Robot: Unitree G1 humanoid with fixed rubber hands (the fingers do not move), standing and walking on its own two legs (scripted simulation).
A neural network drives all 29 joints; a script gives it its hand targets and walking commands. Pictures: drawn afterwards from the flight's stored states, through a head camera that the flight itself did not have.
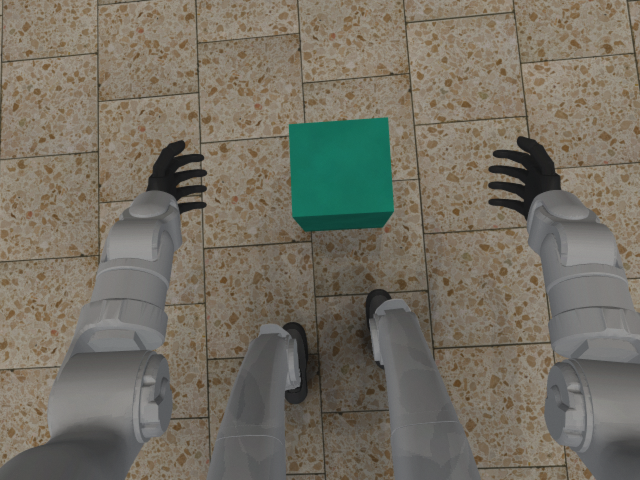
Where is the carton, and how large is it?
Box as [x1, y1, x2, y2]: [289, 117, 393, 231]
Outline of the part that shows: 387,117 289,124 292,216 305,231 382,227 393,211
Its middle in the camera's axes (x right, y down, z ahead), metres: +0.05 -0.15 +0.93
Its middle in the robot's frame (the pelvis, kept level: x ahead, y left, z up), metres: +0.54 -0.04 -0.56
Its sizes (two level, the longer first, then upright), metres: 0.210 0.200 0.250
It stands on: the floor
